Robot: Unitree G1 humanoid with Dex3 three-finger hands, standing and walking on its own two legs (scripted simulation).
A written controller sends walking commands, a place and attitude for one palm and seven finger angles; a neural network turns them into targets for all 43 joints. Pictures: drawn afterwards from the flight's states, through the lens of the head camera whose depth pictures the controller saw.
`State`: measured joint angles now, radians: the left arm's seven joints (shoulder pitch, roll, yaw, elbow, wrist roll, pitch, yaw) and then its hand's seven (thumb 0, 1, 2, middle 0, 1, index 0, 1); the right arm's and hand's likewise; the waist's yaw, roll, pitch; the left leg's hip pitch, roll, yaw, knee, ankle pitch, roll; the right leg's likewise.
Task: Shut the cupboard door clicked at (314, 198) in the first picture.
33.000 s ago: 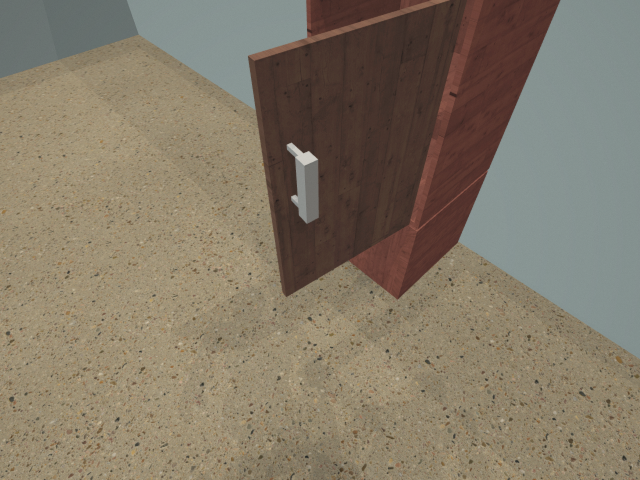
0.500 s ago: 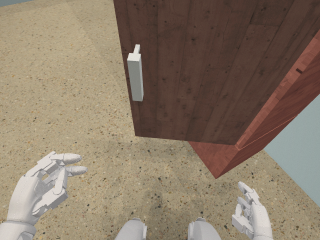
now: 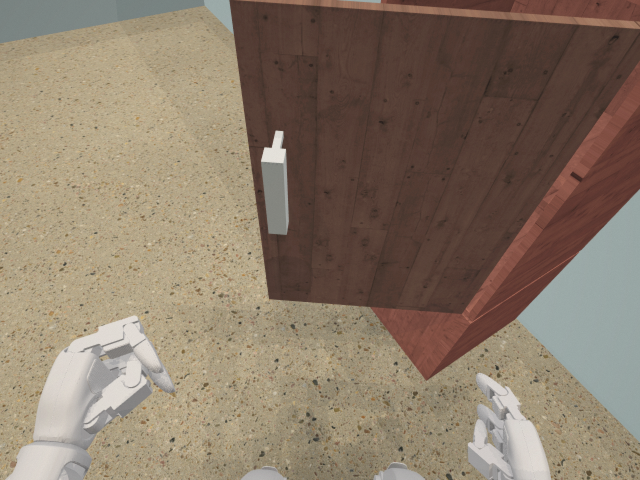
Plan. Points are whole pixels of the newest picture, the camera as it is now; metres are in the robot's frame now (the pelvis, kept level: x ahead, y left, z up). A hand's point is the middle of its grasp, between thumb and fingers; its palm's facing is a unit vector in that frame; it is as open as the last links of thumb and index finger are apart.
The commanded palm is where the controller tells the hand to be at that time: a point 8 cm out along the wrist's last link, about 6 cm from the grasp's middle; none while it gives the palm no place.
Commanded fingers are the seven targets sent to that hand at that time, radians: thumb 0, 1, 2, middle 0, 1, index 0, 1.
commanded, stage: raise the hand and make a fist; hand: left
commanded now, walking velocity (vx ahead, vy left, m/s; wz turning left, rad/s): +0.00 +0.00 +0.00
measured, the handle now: (278, 183) +0.47 +0.10 +0.10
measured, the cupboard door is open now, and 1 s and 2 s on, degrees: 55 55 55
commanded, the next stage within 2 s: bring the fist close to the handle in 0.76 s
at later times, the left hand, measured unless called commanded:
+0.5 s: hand (176, 339) +0.24 +0.17 +0.10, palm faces +0.01 -1.00 -0.05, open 3.1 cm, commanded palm +0.21 +0.22 +0.10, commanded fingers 0.00 0.90 0.90 -1.30 -1.50 -1.30 -1.50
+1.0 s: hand (183, 340) +0.24 +0.16 +0.10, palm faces +0.01 -1.00 -0.04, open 3.1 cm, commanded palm +0.23 +0.21 +0.10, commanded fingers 0.00 0.90 0.90 -1.30 -1.50 -1.30 -1.50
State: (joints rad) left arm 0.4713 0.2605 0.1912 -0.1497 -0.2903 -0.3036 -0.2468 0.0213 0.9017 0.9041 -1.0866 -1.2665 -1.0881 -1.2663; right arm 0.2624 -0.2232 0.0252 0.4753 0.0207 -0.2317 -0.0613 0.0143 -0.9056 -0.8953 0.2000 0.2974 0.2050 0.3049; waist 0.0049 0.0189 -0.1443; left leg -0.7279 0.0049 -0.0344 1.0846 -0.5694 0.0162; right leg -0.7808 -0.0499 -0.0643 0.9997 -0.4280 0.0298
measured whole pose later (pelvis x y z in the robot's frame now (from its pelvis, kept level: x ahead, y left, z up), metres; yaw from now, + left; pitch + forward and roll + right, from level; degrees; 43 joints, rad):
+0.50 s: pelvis +0.01 -0.02 +0.02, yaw +0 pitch +10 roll -1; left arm 0.36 0.24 0.18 -0.09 -0.29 -0.24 -0.23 0.02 0.90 0.90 -1.30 -1.49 -1.30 -1.49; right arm 0.29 -0.24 0.02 0.51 0.03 -0.22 -0.07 0.01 -0.91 -0.90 0.20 0.30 0.20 0.30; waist 0.00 0.03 -0.13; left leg -0.59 0.01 -0.03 0.94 -0.52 -0.01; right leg -0.66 -0.04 -0.06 0.90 -0.41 0.01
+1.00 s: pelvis +0.00 -0.02 +0.02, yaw +0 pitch +9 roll -1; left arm 0.30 0.22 0.15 -0.04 -0.27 -0.28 -0.22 0.02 0.90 0.90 -1.30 -1.50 -1.30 -1.50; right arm 0.27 -0.24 0.03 0.53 0.03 -0.23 -0.07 0.01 -0.91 -0.90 0.20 0.30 0.20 0.30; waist 0.01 0.04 -0.11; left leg -0.59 0.01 -0.03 0.95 -0.51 0.00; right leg -0.66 -0.05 -0.06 0.91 -0.40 0.01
